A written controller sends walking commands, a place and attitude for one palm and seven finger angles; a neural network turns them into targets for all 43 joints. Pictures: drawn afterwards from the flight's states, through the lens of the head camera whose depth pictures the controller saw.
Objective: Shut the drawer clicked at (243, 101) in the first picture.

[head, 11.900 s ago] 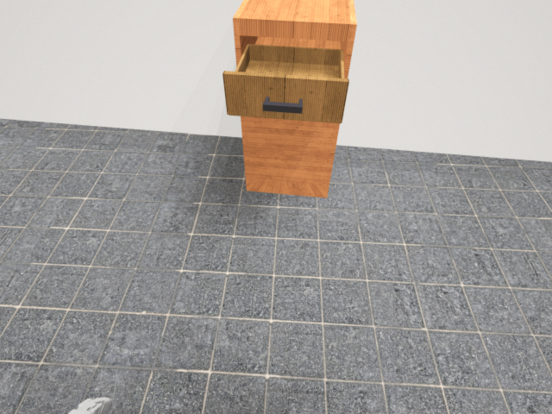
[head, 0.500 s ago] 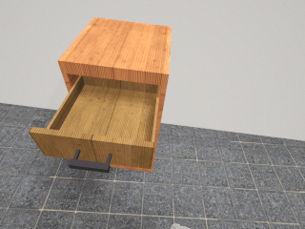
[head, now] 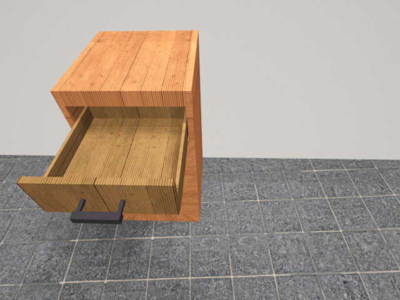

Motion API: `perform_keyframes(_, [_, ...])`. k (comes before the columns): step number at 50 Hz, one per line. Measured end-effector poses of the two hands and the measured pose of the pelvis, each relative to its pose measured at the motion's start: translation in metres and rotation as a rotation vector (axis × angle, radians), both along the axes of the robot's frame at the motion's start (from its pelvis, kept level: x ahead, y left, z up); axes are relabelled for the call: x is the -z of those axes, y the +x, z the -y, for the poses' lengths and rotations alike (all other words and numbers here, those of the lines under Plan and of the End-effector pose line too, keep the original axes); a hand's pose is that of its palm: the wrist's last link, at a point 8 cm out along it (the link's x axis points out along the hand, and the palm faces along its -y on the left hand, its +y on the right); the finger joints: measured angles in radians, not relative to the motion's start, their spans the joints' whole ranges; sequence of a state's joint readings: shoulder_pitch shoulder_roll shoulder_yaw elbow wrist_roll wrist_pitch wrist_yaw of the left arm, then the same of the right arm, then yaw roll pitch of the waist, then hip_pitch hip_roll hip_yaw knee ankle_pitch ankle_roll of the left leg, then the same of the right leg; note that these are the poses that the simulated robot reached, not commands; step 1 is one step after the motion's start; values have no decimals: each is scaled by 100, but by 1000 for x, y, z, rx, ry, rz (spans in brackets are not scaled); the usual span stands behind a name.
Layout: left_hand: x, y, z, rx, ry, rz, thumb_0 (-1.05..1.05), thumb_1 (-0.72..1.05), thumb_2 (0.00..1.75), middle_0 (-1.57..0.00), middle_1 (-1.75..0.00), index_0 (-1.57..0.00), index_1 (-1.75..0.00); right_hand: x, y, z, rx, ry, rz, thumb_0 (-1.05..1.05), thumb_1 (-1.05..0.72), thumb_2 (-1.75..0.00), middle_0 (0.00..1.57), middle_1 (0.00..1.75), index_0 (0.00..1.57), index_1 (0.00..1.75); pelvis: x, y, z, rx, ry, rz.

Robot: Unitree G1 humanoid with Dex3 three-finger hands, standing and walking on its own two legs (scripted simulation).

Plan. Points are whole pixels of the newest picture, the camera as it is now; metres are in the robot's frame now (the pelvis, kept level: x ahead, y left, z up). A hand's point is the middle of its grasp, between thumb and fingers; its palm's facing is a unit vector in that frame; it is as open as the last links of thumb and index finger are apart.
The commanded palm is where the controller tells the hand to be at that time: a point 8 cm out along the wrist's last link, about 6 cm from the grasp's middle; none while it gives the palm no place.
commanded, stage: come to a stop and stand still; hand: left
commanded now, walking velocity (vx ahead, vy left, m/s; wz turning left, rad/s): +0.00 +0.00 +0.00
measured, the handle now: (99, 210) +0.34 +0.26 -0.06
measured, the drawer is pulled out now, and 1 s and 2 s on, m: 0.29 0.29 0.29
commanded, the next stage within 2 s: look again from close up in 1.18 s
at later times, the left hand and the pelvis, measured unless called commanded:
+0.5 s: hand out of the picture -0.02 +0.12 -0.17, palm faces +0.05 -0.99 -0.13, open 7.4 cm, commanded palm none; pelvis +0.02 -0.02 +0.00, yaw +0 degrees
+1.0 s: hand out of the picture +0.02 +0.16 -0.17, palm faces +0.02 -0.98 -0.18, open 7.4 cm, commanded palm none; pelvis +0.03 +0.00 +0.00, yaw -1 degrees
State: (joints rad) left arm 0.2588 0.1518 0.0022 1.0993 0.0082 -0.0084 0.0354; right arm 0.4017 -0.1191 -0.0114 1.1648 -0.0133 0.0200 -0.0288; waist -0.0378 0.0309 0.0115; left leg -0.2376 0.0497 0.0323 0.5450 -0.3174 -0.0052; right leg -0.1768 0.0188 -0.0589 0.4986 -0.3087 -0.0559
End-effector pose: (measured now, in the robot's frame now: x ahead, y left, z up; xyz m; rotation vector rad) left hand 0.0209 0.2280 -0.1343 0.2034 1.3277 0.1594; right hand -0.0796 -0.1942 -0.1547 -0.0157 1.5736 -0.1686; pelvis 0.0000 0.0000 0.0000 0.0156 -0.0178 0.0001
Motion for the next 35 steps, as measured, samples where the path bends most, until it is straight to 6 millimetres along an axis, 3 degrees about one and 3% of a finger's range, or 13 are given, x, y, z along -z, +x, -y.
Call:
perform_keyframes(8, [9,-25,31,-34,-54,-79,1,95,90,-20,-30,-19,-30,-7,42,36,-53,-67,78,0,-91,-90,20,30,19,29,-2,4,19,-1,-7,-3])
perform_keyframes(19, [10,-53,61,-79,-112,-160,0,91,90,-20,-30,-20,-30,-9,90,46,-86,-82,153,0,-91,-90,20,30,19,29,-4,15,26,2,-11,0])
perform_keyframes(26, [10,-47,56,-78,-108,-150,0,91,90,-20,-30,-20,-30,-11,96,44,-87,-92,160,1,-92,-90,20,30,19,29,-4,20,22,5,-11,3])
perform_keyframes(35, [9,-29,35,-54,-80,-123,0,91,90,-20,-30,-19,-30,-10,83,26,-69,-69,126,0,-91,-90,20,30,19,29,-5,24,13,12,-9,-1])
